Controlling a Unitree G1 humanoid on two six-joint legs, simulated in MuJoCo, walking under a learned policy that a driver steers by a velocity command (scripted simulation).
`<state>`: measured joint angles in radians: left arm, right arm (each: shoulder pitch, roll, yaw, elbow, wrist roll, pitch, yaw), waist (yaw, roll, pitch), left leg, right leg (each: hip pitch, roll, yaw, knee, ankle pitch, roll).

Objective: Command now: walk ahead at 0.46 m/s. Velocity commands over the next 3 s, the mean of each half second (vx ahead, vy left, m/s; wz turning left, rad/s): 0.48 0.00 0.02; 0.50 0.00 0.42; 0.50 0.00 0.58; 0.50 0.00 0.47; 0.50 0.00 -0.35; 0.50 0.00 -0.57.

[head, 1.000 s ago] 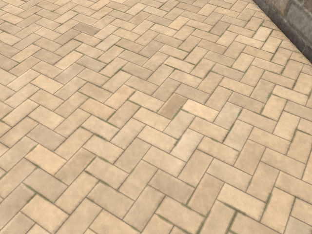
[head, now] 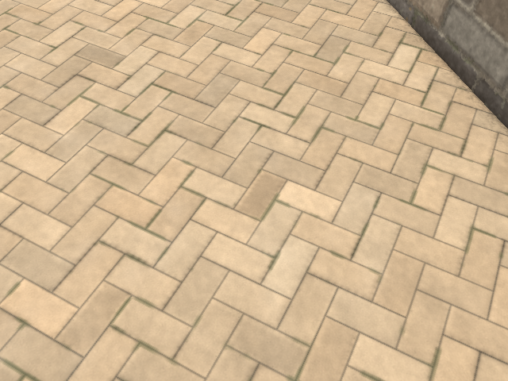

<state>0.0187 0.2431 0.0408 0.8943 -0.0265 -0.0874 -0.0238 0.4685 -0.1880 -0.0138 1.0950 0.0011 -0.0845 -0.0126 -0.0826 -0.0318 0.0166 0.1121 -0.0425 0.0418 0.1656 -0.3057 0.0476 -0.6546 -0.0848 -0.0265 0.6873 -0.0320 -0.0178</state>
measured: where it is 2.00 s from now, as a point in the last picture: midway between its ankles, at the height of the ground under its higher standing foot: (136, 199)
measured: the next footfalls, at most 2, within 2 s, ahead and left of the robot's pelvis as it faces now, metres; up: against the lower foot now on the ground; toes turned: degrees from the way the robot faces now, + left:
right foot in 0.14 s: +0.28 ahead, -0.13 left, +0.00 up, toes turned -2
left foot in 0.68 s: +0.56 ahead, +0.12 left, +0.00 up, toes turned +9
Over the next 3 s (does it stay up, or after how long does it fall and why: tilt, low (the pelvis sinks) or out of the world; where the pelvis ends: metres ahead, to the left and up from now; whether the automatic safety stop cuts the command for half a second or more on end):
stays up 1.49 0.63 0.01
